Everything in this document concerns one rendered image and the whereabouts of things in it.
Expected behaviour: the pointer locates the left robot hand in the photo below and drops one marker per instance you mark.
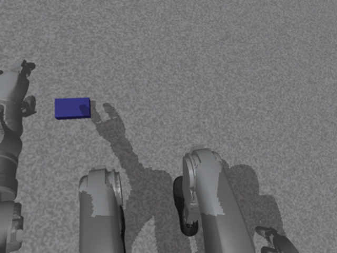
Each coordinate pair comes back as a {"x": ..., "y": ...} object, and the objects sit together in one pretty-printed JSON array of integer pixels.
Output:
[{"x": 14, "y": 85}]

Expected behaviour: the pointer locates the right robot hand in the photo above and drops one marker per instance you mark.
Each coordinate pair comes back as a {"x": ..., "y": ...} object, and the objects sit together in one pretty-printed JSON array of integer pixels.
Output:
[{"x": 281, "y": 243}]

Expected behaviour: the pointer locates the right robot foot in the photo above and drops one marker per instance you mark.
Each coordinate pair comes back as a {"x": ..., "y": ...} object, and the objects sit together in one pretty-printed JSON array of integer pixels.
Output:
[{"x": 186, "y": 229}]

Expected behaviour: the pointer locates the left robot arm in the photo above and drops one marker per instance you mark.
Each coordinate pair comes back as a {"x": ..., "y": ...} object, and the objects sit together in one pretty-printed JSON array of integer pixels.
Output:
[{"x": 11, "y": 221}]

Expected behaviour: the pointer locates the small box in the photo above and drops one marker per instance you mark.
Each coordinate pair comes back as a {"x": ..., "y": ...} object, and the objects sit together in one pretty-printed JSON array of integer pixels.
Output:
[{"x": 72, "y": 108}]

